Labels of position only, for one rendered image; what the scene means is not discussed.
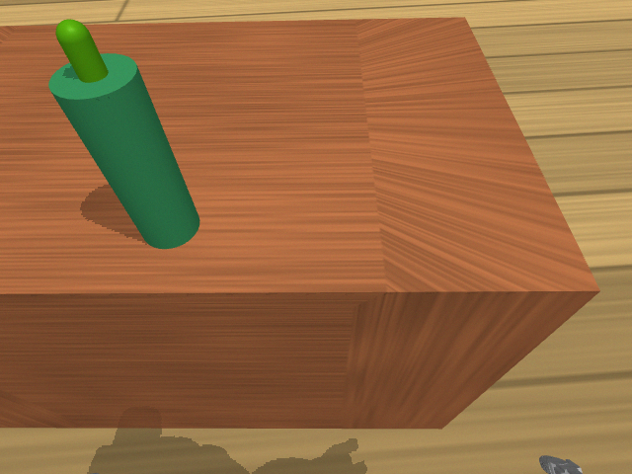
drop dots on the bottle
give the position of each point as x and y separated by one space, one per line
106 101

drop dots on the right robot hand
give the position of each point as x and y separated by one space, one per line
554 465

